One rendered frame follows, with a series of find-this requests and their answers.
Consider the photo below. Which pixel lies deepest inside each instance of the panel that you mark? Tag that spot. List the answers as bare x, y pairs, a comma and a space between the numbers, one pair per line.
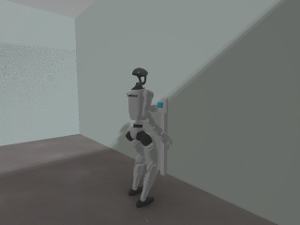
164, 125

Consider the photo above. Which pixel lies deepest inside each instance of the right robot upper arm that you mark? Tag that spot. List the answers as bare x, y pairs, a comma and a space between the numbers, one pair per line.
148, 96

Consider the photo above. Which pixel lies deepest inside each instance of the right robot foot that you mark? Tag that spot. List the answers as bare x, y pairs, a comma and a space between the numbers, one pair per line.
141, 203

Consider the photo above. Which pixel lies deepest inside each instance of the right robot shin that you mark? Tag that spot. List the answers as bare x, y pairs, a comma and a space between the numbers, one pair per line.
148, 181

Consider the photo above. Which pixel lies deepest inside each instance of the robot right forearm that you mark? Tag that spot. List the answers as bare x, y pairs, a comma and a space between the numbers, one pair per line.
152, 122

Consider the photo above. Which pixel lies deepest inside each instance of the robot left hand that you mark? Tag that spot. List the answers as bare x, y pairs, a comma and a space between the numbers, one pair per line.
152, 109

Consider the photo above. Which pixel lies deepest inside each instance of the robot right hand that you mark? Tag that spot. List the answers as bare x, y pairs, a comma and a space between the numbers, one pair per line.
165, 138

